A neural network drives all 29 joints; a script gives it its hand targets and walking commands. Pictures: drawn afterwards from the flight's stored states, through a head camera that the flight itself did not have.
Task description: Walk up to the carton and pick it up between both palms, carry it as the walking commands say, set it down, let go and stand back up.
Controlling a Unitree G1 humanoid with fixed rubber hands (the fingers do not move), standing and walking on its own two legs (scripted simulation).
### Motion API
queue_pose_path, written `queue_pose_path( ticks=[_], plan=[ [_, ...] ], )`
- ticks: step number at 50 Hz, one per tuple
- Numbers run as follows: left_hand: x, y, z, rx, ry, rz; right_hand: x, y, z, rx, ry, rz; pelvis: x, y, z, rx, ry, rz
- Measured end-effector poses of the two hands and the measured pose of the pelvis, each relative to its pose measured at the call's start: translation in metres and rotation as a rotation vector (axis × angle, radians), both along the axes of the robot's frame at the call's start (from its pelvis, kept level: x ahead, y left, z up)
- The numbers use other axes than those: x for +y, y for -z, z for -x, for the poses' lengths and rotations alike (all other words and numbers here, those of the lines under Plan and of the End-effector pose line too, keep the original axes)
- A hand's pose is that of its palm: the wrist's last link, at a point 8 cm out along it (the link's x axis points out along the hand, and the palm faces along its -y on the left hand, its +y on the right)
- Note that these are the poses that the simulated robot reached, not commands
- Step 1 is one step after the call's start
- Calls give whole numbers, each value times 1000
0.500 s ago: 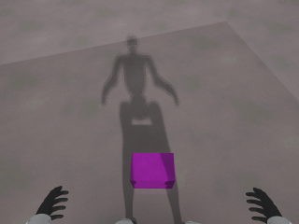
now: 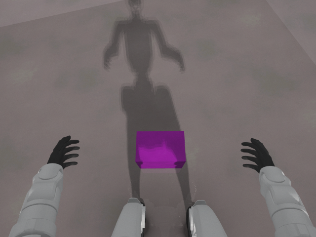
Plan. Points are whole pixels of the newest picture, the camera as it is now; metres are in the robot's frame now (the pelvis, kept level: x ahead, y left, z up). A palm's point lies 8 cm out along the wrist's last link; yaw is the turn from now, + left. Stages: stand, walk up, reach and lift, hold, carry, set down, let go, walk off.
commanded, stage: reach and lift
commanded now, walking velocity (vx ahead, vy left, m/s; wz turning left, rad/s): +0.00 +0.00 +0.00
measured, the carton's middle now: (160, 151) +0.46 +0.03 -0.60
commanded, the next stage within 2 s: none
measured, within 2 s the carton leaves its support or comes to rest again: neither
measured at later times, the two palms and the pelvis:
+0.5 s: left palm (87, 120) +0.45 +0.25 -0.13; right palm (237, 125) +0.43 -0.22 -0.13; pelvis -0.02 +0.01 -0.05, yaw -1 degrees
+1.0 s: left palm (104, 115) +0.49 +0.22 -0.19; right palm (226, 123) +0.46 -0.21 -0.20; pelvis -0.02 +0.00 -0.08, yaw -2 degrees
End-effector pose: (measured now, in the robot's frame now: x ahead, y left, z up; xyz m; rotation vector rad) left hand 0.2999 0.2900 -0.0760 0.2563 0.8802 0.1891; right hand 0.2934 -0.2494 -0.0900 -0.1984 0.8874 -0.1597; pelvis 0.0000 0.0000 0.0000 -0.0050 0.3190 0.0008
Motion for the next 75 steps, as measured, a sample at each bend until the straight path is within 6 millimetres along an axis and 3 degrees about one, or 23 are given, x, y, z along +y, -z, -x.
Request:
queue_pose_path(
  ticks=[8, 14, 22, 28, 35, 43, 47, 51, 59, 67, 75],
  plan=[
    [-15, 18, -41, -31, 27, 50, 1, 6, -37, -64, 27, -8, 4, 16, 25, 66, 5, 6],
    [-27, 31, -77, -72, 34, 91, 16, 17, -70, -102, 31, -46, 7, 27, 32, 134, 8, 7],
    [-34, 42, -129, -150, 33, 115, 30, 33, -116, -174, 40, -73, 10, 41, 26, 262, 1, 17],
    [-48, 62, -164, -180, 58, 138, 35, 53, -149, -215, 70, -108, 10, 51, 19, 368, 1, 22],
    [-61, 81, -190, -216, 80, 156, 46, 65, -176, -270, 56, -139, 7, 57, 12, 459, 15, 15],
    [-69, 85, -197, -232, 84, 167, 46, 74, -180, -287, 65, -142, 5, 61, 10, 528, 17, 11],
    [-72, 98, -195, -221, 77, 182, 42, 92, -171, -252, 62, -128, 3, 71, 15, 548, 17, 4],
    [-73, 119, -192, -214, 73, 183, 42, 114, -167, -248, 71, -133, 2, 89, 21, 559, 19, 2],
    [-68, 174, -198, -219, 60, 172, 45, 165, -181, -266, 72, -124, 3, 142, 34, 562, 14, 10],
    [-70, 230, -199, -237, 55, 174, 50, 222, -176, -245, 67, -111, 6, 184, 39, 566, 19, 23],
    [-73, 280, -194, -222, 53, 177, 50, 263, -179, -247, 60, -111, 7, 228, 48, 548, 23, 27]
  ],
)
